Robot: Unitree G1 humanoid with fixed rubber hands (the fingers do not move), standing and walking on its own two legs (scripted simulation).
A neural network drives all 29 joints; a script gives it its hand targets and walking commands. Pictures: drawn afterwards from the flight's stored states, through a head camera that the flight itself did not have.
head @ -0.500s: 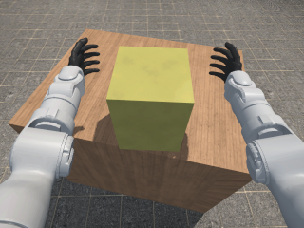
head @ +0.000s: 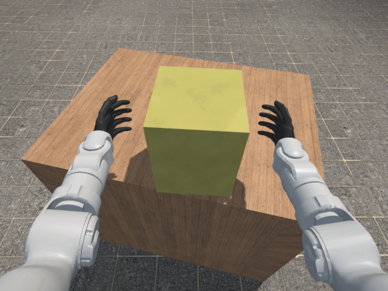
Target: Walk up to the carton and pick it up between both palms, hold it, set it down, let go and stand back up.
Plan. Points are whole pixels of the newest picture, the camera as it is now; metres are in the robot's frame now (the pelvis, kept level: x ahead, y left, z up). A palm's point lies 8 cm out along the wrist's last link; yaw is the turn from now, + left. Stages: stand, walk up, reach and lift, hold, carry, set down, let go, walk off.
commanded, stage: set down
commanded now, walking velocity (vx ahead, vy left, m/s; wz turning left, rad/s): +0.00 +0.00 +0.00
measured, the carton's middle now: (196, 134) +0.48 +0.01 +0.03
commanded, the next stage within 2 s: let go in 2.00 s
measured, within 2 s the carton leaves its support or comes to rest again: neither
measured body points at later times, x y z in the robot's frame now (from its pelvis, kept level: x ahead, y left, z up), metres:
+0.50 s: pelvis +0.00 +0.01 +0.00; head +0.01 +0.01 +0.45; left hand +0.36 +0.21 +0.04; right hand +0.33 -0.18 +0.03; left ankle +0.00 +0.14 -0.74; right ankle +0.03 -0.12 -0.74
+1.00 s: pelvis +0.01 +0.02 +0.00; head +0.02 +0.02 +0.45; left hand +0.30 +0.22 -0.01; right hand +0.27 -0.19 -0.02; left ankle +0.00 +0.14 -0.74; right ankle +0.03 -0.12 -0.74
